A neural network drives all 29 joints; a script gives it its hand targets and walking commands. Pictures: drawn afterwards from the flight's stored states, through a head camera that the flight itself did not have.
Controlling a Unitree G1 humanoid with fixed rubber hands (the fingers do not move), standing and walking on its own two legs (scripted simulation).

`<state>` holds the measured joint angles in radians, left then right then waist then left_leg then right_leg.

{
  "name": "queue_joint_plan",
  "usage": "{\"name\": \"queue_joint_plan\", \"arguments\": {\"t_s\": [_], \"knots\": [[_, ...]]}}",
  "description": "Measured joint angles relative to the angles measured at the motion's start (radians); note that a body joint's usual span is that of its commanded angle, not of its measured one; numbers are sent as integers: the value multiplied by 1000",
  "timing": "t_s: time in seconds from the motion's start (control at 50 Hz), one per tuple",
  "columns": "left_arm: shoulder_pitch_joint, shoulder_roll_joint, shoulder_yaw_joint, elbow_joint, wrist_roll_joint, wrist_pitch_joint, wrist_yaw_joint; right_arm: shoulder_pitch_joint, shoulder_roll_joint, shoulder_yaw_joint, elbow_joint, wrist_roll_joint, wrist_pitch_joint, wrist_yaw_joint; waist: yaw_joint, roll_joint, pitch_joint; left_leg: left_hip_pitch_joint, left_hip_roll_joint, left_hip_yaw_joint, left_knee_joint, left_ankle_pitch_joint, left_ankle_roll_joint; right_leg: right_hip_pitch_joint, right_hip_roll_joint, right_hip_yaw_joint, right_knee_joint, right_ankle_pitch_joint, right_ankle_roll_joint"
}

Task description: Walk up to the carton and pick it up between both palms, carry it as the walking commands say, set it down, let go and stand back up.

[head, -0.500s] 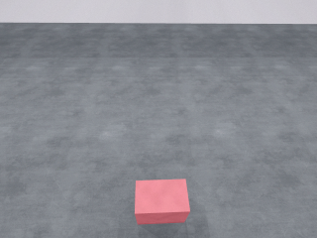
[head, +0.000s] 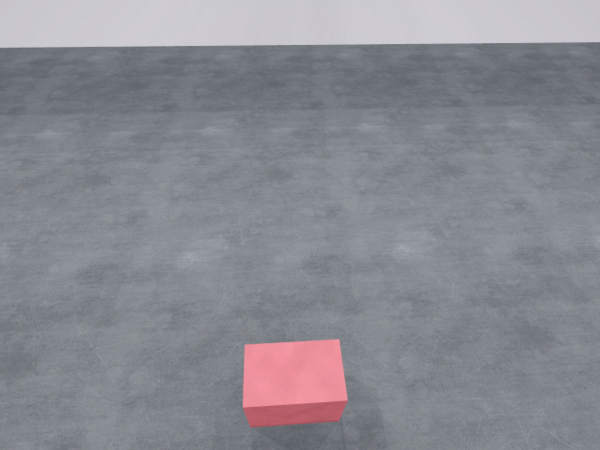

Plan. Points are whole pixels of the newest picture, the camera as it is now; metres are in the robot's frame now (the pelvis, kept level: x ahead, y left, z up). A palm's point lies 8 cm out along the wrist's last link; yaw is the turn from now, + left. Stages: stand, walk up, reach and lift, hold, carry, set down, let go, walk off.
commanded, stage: walk up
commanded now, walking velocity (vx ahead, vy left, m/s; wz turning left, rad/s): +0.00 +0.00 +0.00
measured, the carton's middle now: (293, 384) +0.40 +0.01 -0.65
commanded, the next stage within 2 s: stand in 0.22 s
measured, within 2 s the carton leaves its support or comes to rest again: neither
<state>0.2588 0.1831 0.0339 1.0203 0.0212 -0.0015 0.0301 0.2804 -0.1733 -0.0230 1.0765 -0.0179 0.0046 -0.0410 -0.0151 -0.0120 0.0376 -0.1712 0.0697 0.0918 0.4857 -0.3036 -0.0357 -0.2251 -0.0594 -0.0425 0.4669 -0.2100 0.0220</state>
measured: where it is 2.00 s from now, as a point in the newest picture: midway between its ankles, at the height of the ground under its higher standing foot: outside the picture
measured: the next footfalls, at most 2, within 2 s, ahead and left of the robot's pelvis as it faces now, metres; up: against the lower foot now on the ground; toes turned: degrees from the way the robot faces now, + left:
none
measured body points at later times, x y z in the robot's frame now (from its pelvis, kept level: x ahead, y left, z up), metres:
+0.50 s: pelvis -0.01 -0.02 -0.01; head +0.02 -0.02 +0.44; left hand +0.06 +0.22 -0.15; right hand +0.09 -0.25 -0.15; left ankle -0.03 +0.14 -0.74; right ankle +0.01 -0.14 -0.74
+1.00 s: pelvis -0.05 +0.01 -0.05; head +0.08 +0.01 +0.38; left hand +0.16 +0.23 -0.17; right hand +0.17 -0.24 -0.17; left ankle -0.03 +0.14 -0.74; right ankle +0.01 -0.14 -0.74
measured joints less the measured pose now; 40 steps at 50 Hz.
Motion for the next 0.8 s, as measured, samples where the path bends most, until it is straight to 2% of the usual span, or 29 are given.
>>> {"name": "queue_joint_plan", "arguments": {"t_s": [0.12,0.42,0.46,0.5,0.58,0.64,0.7,0.8], "knots": [[10,-34,-13,35,0,-14,0,1,-10,-1,14,7,6,9,2,45,-12,35,18,-17,-56,25,-21,23,19,-21,-12,-34,-12],[57,-31,-27,82,-4,-18,1,-23,9,10,36,6,-8,9,21,28,-21,64,34,-23,-104,49,-33,64,39,-31,-80,0,-19],[33,-17,-30,-37,-28,40,-4,-33,7,6,-103,11,42,7,22,22,-42,-44,25,-35,-14,15,-8,-42,31,-26,8,-33,-25],[-75,12,-48,-139,-31,135,1,-112,-5,0,-212,27,130,9,25,20,-46,-158,20,-47,86,-13,-2,-151,21,-27,104,-58,-21],[-287,48,-54,-285,-38,375,0,-288,-42,-9,-342,34,371,29,25,21,-55,-298,9,-59,172,-24,-6,-285,7,-29,183,-71,-15],[-322,41,-33,-351,-19,498,-13,-314,-45,-32,-409,22,489,51,22,21,-63,-331,2,-54,169,-19,-2,-320,1,-22,180,-63,-10],[-262,8,-13,-415,6,525,-24,-257,-29,-56,-467,-3,509,85,21,20,-76,-345,-1,-47,153,-14,4,-333,0,-16,158,-54,-6],[-169,-55,23,-529,44,458,-30,-181,-26,-80,-543,-63,433,134,25,21,-88,-442,2,-44,212,-34,8,-423,0,-9,194,-57,5]]}}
